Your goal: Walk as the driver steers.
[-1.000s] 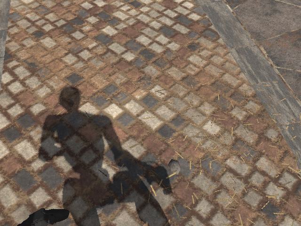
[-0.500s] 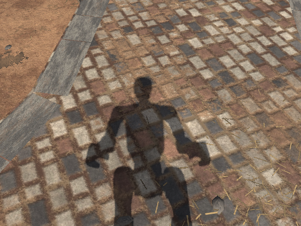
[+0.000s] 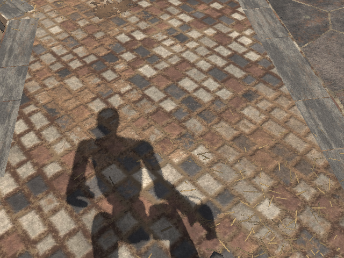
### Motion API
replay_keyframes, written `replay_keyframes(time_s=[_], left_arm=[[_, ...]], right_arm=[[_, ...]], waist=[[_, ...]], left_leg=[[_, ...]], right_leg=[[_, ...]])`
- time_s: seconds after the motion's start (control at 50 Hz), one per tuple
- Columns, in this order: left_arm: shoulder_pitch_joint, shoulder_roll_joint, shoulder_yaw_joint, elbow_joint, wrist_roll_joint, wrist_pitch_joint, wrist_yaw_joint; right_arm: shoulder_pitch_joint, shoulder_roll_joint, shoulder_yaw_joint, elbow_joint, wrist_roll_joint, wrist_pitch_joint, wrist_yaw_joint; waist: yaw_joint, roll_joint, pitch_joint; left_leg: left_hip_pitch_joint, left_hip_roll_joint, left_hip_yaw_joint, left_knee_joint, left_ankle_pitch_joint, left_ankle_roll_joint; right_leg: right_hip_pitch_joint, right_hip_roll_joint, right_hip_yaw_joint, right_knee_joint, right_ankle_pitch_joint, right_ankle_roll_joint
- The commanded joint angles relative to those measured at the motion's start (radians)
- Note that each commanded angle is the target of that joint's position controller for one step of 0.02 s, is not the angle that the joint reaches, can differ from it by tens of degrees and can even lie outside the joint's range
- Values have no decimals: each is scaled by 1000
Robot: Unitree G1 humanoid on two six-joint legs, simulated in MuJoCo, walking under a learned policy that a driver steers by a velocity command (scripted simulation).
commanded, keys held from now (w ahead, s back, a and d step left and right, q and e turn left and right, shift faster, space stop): w+e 0.18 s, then w+q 0.40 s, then q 0.42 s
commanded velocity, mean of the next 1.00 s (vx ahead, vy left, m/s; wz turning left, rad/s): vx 0.37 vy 0.00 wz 0.13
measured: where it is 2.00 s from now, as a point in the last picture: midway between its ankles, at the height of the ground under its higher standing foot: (191, 233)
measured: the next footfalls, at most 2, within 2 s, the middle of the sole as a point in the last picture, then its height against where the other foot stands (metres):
right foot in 0.04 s outside the picture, level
left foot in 0.58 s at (169, 249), level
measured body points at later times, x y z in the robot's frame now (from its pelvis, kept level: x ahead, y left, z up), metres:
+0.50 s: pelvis +0.28 -0.06 +0.00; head +0.31 -0.07 +0.45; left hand +0.36 +0.22 -0.12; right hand +0.45 -0.32 -0.09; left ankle +0.49 +0.04 -0.70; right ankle +0.12 -0.13 -0.73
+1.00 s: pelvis +0.53 -0.08 +0.00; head +0.56 -0.06 +0.45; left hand +0.66 +0.22 -0.09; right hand +0.70 -0.34 -0.10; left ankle +0.49 +0.02 -0.73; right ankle +0.66 -0.18 -0.72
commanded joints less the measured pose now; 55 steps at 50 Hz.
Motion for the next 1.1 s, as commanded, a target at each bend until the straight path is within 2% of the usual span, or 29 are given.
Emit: replay_keyframes(time_s=[0.02, 0.04, 0.06, 0.08, 0.1, 0.12, 0.14, 0.18, 0.24, 0.34, 0.46, 0.52, 0.56, 0.58, 0.6, 0.62, 0.64, 0.66, 0.68, 0.72, 0.84, 0.92, 0.98, 1.0, 1.02, 1.04, 1.06, 1.08, 1.1], left_arm=[[29, 114, 39, -74, -2, -19, -5], [198, 183, 78, -23, -7, -17, 6], [346, 293, 116, 0, -16, -9, 29], [314, 369, 111, -30, -11, -27, 28], [300, 264, 82, -42, -5, -46, 20], [266, 217, 66, -35, 1, -57, 19], [205, 186, 56, -47, -1, -59, 21], [103, 137, 37, -86, 18, -56, 29], [90, 130, 30, -78, 21, -70, 42], [142, 144, 25, -35, 21, -78, 57], [203, 165, 32, 26, 19, -69, 60], [181, 189, 42, 24, 21, -50, 72], [156, 205, 43, 9, 26, -30, 85], [145, 194, 34, -8, 30, -28, 92], [269, 84, -1, -48, 47, -49, 80], [238, 106, -10, -40, 45, -80, 62], [145, 162, 5, -74, 5, -103, 46], [82, 163, 1, -95, 3, -112, 45], [55, 162, 5, -104, 21, -110, 50], [81, 158, 12, -108, 38, -83, 61], [70, 99, -8, -104, 39, -43, 86], [-40, 107, -3, -136, 26, -40, 76], [-23, 133, 15, -136, 26, -54, 68], [12, 136, 21, -127, 28, -64, 68], [40, 178, 32, -129, 42, -69, 74], [18, 229, 38, -152, 59, -58, 85], [83, 223, 45, -123, 68, -41, 81], [57, 171, 34, -142, 50, -36, 80], [28, 131, 24, -148, 45, -29, 82]], right_arm=[[-58, -195, -50, -48, 15, 3, 0], [-40, -165, -36, -52, 10, 4, -1], [-35, -110, -13, -86, -16, -4, -3], [-9, -5, 24, -139, -35, -37, -2], [-120, -111, 4, -144, 10, -66, 6], [-162, -135, -1, -160, 30, -83, 12], [-164, -130, 0, -148, 8, -93, 4], [-139, -132, -10, -134, -21, -84, 3], [-91, -94, -2, -102, -22, -48, 17], [-252, -45, 26, -134, -7, -48, 32], [-371, -49, 34, -181, 11, -56, 72], [-313, -75, 23, -185, 2, -53, 85], [-127, -142, -11, -148, -2, -42, 77], [14, -189, -30, -130, -3, -37, 65], [84, -298, -55, -135, -14, -40, 60], [85, -217, -34, -136, -6, -37, 56], [25, -176, -19, -151, -10, -32, 47], [-47, -155, -12, -171, -8, -26, 43], [-97, -145, -9, -184, -4, -20, 41], [-144, -126, 0, -199, -14, -12, 34], [-152, -183, -20, -176, 2, 28, -3], [-133, -172, -18, -170, 4, 65, -19], [-162, -158, -15, -186, 3, 75, -23], [-187, -146, -11, -196, 6, 76, -23], [-166, -101, 3, -207, -4, 73, -21], [-46, -45, 16, -198, -23, 68, -18], [4, -111, 5, -207, -10, 65, -15], [0, -186, -18, -180, -5, 72, -17], [-51, -207, -29, -170, 4, 87, -21]], waist=[[95, 96, 36], [166, 52, -82], [217, -113, -173], [130, -289, -280], [194, -137, -255], [174, -122, -148], [137, -46, -98], [70, -56, -42], [42, -51, -29], [106, -54, 37], [146, -19, 98], [97, -50, 29], [-2, -70, -99], [-79, -27, -186], [-13, 219, -330], [-36, 209, -421], [-42, 141, -294], [-18, 34, -188], [16, -31, -101], [75, 1, -54], [77, 86, -135], [39, 123, -130], [63, 156, -108], [93, 160, -100], [86, 98, -137], [11, -136, -170], [13, -299, -217], [30, -184, -181], [45, -108, -136]], left_leg=[[-107, 234, -37, 152, 623, 161], [-193, 174, 15, 401, 760, 121], [-501, 106, 30, 769, 459, 42], [-804, -88, -171, 1041, -241, -3], [-905, -50, -314, 1112, -180, 20], [-951, -3, -302, 1084, -87, 55], [-906, 41, -301, 1012, -4, 72], [-780, 78, -312, 894, 102, 68], [-745, 79, -268, 800, 202, 33], [-725, 49, -221, 452, 507, 36], [-779, -3, -231, 264, 518, 99], [-701, -69, -188, 266, 366, 147], [-464, -147, -134, 269, 289, 193], [-184, -81, -247, 257, 342, 242], [234, 199, -752, 262, 324, 453], [337, 271, -1041, 106, 362, 497], [243, 242, -880, 101, 409, 433], [81, 207, -744, 99, 545, 393], [-74, 176, -657, 88, 689, 380], [-269, 113, -561, 48, 796, 364], [-394, 15, -447, 98, 823, 291], [-346, 15, -545, 149, 588, 250], [-292, 18, -653, 221, 466, 221], [-304, -10, -658, 267, 417, 193], [-365, -59, -619, 381, 260, 149], [-532, -191, -474, 596, -230, 87], [-667, -201, -394, 793, -371, 39], [-693, -143, -404, 923, -296, 8], [-711, -122, -383, 977, -217, -11]], right_leg=[[163, 84, -97, -74, -33, -76], [428, 154, -111, -93, -9, -111], [724, -21, 213, -160, -125, -206], [883, -241, 810, -358, -354, -367], [869, -262, 819, -448, -357, -340], [782, -240, 677, -429, -261, -304], [664, -193, 563, -410, -159, -269], [476, -121, 425, -444, 4, -243], [409, -98, 274, -486, 255, -245], [392, -46, 103, -528, 303, -172], [595, -137, 56, -521, 319, -157], [701, -151, 16, -370, 737, -126], [700, -115, -24, -80, 1034, -92], [511, -90, -43, 177, 876, -58], [63, 100, -25, 634, 191, 36], [-102, 195, 131, 770, -386, 45], [-176, 121, 189, 790, -337, 30], [-161, 74, 168, 719, -277, 23], [-141, 48, 142, 645, -258, 34], [-32, 20, 128, 534, -228, 60], [100, 86, 87, 164, 29, 133], [108, 117, 122, 0, 77, 128], [155, 120, 149, -154, 55, 95], [231, 104, 140, -263, 159, 71], [367, -26, 221, -293, 302, 19], [536, -247, 429, -252, 682, -101], [581, -381, 674, -299, 634, -250], [549, -337, 614, -299, 498, -250], [498, -269, 471, -289, 404, -204]])
Velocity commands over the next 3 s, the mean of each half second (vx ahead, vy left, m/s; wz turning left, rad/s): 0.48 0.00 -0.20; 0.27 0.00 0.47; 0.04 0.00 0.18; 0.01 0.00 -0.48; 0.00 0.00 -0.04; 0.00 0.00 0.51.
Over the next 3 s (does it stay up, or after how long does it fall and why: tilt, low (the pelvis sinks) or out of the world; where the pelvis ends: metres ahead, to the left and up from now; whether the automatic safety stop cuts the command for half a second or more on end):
stays up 0.57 -0.03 0.01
